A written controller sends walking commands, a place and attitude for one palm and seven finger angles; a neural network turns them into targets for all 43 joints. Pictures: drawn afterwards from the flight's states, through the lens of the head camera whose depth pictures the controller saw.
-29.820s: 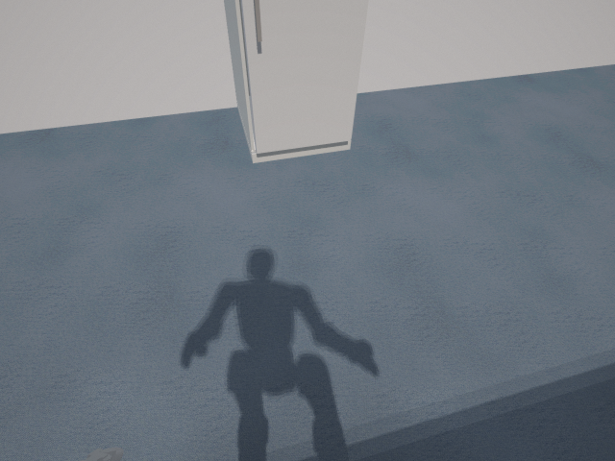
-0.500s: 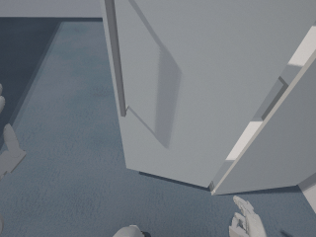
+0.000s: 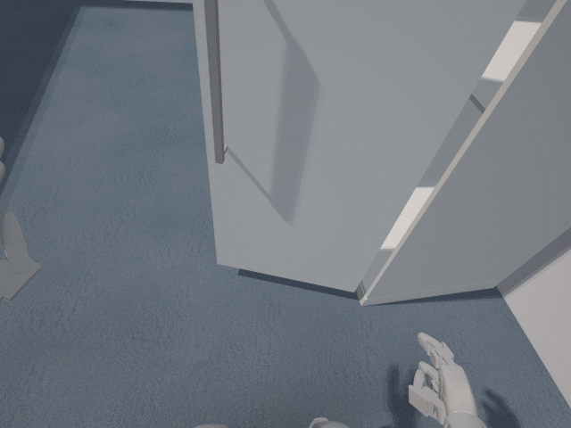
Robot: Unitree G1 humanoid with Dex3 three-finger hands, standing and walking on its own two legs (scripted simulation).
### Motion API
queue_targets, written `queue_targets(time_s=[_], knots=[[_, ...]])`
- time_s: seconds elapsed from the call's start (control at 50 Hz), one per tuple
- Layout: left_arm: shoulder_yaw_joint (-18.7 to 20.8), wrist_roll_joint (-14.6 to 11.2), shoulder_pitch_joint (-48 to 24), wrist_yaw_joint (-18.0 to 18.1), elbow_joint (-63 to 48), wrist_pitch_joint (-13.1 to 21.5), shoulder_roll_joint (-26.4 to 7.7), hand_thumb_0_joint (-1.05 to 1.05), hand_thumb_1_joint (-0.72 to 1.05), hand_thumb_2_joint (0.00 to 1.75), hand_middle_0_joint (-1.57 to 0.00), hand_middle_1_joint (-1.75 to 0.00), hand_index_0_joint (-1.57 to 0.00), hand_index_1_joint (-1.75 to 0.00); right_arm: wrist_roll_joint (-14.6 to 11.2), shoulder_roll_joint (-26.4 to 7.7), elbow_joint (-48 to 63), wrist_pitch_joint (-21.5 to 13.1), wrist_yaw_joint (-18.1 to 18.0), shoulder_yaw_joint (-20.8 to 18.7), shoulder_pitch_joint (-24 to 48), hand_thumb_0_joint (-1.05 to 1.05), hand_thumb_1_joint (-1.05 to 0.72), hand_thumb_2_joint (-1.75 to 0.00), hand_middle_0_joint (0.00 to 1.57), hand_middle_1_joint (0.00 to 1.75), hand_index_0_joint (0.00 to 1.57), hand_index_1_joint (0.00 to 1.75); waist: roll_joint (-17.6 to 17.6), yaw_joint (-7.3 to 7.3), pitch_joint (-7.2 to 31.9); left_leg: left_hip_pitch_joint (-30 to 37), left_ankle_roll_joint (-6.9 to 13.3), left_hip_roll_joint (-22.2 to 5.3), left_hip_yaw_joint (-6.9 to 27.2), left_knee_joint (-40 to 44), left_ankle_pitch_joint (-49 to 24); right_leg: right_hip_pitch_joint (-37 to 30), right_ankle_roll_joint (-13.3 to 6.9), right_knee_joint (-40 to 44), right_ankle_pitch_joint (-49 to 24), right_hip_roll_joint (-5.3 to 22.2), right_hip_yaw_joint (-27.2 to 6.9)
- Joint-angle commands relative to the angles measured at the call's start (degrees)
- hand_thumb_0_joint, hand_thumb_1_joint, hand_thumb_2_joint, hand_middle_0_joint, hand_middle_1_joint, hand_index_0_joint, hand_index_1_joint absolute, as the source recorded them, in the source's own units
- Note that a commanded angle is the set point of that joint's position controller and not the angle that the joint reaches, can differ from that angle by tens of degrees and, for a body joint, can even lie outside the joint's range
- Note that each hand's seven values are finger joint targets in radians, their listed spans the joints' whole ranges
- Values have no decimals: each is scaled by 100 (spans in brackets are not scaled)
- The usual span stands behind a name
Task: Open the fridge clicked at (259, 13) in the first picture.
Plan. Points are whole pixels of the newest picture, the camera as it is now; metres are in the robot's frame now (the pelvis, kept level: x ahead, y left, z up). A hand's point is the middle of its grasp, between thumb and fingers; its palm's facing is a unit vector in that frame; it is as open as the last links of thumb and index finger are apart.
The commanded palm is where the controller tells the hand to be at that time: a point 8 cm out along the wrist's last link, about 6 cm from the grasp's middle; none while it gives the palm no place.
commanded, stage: stop stepping back and stand still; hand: left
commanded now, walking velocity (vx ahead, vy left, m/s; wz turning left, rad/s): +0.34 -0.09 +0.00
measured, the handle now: (217, 64) +0.69 +0.19 +0.13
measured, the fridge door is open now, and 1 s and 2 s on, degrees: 70 70 70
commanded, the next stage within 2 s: let the arm hang, fingers relaxed in 0.72 s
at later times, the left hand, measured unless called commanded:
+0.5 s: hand out of the picture +0.16 +0.27 +0.17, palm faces +0.40 -0.83 -0.40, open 7.4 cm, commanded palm +0.10 +0.31 +0.19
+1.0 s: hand (117, 399) +0.16 +0.23 -0.07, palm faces -0.01 -0.92 -0.39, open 7.4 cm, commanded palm none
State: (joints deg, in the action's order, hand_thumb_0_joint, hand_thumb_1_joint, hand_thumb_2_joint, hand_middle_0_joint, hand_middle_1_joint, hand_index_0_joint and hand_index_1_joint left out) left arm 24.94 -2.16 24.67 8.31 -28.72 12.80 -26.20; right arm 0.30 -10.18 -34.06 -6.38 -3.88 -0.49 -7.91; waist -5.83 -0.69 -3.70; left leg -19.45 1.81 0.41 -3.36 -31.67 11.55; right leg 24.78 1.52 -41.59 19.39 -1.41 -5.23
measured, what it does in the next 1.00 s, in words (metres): steps on the spot: right foot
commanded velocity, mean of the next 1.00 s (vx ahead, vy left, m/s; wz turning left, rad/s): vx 0.10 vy -0.02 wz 0.00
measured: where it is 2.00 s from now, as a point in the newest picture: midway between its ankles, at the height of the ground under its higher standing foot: outside the picture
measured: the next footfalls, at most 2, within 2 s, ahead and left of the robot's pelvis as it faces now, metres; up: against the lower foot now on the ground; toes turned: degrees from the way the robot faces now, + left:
right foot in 0.16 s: +0.00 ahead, -0.09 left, +0.00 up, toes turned -5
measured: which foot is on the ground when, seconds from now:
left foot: down 0.00-1.00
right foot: up 0.00-0.14, down 0.16-1.00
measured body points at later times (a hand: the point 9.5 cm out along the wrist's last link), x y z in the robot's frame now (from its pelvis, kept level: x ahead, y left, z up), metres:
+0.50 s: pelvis -0.06 +0.01 +0.00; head -0.08 +0.04 +0.45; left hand +0.14 +0.31 +0.19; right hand +0.05 -0.23 -0.08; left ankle +0.00 +0.12 -0.73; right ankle -0.06 -0.09 -0.70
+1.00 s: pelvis -0.04 +0.01 +0.00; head -0.04 -0.01 +0.45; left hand +0.16 +0.28 -0.04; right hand +0.11 -0.26 -0.11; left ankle +0.01 +0.12 -0.73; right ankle -0.04 -0.09 -0.73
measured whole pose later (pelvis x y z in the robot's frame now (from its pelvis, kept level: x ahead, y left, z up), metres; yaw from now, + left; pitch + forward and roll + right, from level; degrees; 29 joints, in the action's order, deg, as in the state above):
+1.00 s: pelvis -0.04 +0.01 +0.00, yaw -1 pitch +0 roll +0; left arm 3.2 1.6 11.7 0.1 28.1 -0.9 -18.1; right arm 1.0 -17.4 -45.3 -1.8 0.5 -0.8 -6.6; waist 2.5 1.3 0.3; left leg -21.0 0.5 0.4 -1.0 -35.3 14.4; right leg 17.6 -2.1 -37.0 19.5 0.4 3.7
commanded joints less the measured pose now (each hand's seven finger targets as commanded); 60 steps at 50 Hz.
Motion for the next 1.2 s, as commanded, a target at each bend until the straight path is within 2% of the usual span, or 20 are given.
queue_targets(time_s=[0.0,0.06,0.1,0.18,0.22,0.3,0.34,0.36,0.42,0.52,0.58,0.62,0.7,0.78,0.8,0.88,0.94,1.0,1.08,1.18], knots=[[774,-57,549,61,-1715,345,-749,0,90,90,-20,-30,-20,-30,-37,-896,846,-499,58,-325,-32,0,-90,-90,20,30,20,30,1675,46,1044,-300,772,-1834,1483,1863,1335,-803,-35,-966,519,25,254],[714,35,582,103,-1524,219,-785,0,90,90,-20,-30,-20,-30,-43,-981,872,-478,46,-258,3,0,-90,-90,20,30,20,30,1761,53,815,-1105,236,-1261,1019,2089,3195,-2052,-111,750,417,-268,957],[645,57,435,113,-1190,168,-830,0,90,90,-20,-30,-20,-30,17,-933,817,-411,-5,-220,37,0,-90,-90,20,30,20,30,1349,95,636,-860,-48,-757,601,1566,2705,-2050,-339,1991,666,-118,773],[482,-9,-144,180,-721,82,-810,0,90,90,-20,-30,-20,-30,39,-902,529,-326,-80,-301,-138,0,-90,-90,20,30,20,30,-536,52,570,-686,-191,-82,222,-2134,1102,-650,-1522,3283,2523,1819,-2201],[280,4,-316,199,-616,106,-627,0,90,90,-20,-30,-20,-30,11,-893,481,-319,-59,-222,-154,0,-90,-90,20,30,20,30,-105,129,246,-1007,-130,-283,370,-2107,1098,-735,-1454,2977,1578,1728,-1623],[246,101,-567,231,-785,224,-673,0,90,90,-20,-30,-20,-30,30,-860,394,-394,-162,-154,-156,0,-90,-90,20,30,20,30,636,196,410,849,18,-233,10,387,988,-145,-897,1819,1307,972,-344],[310,81,-657,240,-1373,335,-720,0,90,90,-20,-30,-20,-30,8,-1108,559,-477,-165,-207,-130,0,-90,-90,20,30,20,30,2607,191,454,1415,671,-1707,2624,1826,1895,763,-268,-391,1019,-119,621],[491,71,-616,250,-1341,401,-929,0,90,90,-20,-30,-20,-30,15,-940,576,-527,-164,-190,-116,0,-90,-90,20,30,20,30,2310,190,421,1153,978,-2113,3350,2247,2253,820,-185,-1307,1169,-146,539],[630,80,174,169,-1145,256,-865,0,90,90,-20,-30,-20,-30,79,-806,464,-512,-38,-153,-82,0,-90,-90,20,30,20,30,1534,113,212,-351,901,-1901,2435,2392,2842,-153,-228,-1156,634,243,428],[618,128,547,179,-945,201,-783,0,90,90,-20,-30,-20,-30,66,-906,585,-416,-20,-199,-102,0,-90,-90,20,30,20,30,1425,80,515,-1353,183,-943,643,1268,2746,-2434,-320,1426,446,-15,969],[630,59,-36,192,-802,201,-913,0,90,90,-20,-30,-20,-30,67,-772,564,-386,7,-191,-132,0,-90,-90,20,30,20,30,-438,74,466,-1373,-140,-139,87,-1851,1394,-1446,-1312,3024,1299,1936,-2241],[536,75,-89,198,-598,245,-723,0,90,90,-20,-30,-20,-30,27,-796,414,-422,39,-214,-340,0,-90,-90,20,30,20,30,-217,125,520,-988,-139,-339,398,-1974,1390,-1199,-1417,2768,734,1909,-1785],[413,79,-353,193,-858,348,-724,0,90,90,-20,-30,-20,-30,38,-770,387,-437,-61,-112,-86,0,-90,-90,20,30,20,30,586,141,560,788,-67,-249,200,450,298,-604,-678,1788,-132,1004,-239],[476,87,89,157,-745,359,-684,0,90,90,-20,-30,-20,-30,0,-847,516,-474,-108,-103,11,0,-90,-90,20,30,20,30,1610,41,379,-28,302,-1201,1590,1658,1356,-1088,-132,1151,-13,149,423],[-1709,552,-329,-687,3485,-761,278,0,90,90,-20,-30,-20,-30,60,-2126,-741,-424,423,-526,237,0,-90,-90,20,30,20,30,1523,330,-60,-618,308,-1033,1449,679,-944,-626,-202,362,-1063,476,677],[-1901,391,-515,-858,4405,-1223,383,0,90,90,-20,-30,-20,-30,63,-1599,-466,194,340,-317,11,0,-90,-90,20,30,20,30,139,-30,945,-393,294,-1002,1161,331,-1482,-1360,-320,819,-1138,553,480],[-1964,425,-1083,-835,5541,-1110,-64,0,90,90,-20,-30,-20,-30,71,-1515,-690,383,351,-321,-35,0,-90,-90,20,30,20,30,-1023,128,1006,-74,-64,-279,554,-508,-505,-1300,-842,1579,-2763,1458,-368],[-2144,389,-1549,-759,6467,-1183,-14,0,90,90,-20,-30,-20,-30,126,-1314,-1020,603,339,-237,-116,0,-90,-90,20,30,20,30,-191,238,818,193,-104,-251,474,-392,-116,-1197,-948,1715,-2498,1451,-255],[-2255,314,-1528,-747,7488,-1203,163,0,90,90,-20,-30,-20,-30,123,-1333,-1474,613,308,-134,42,0,-90,-90,20,30,20,30,1288,114,913,583,4,-708,937,583,-1183,-1423,-436,1691,-1320,789,153],[-2269,301,-1305,-748,8398,-1199,361,0,90,90,-20,-30,-20,-30,99,-1168,-2017,645,235,-121,-97,0,-90,-90,20,30,20,30,1267,89,739,582,-35,-673,852,903,-246,-1650,-479,2352,-736,810,128]])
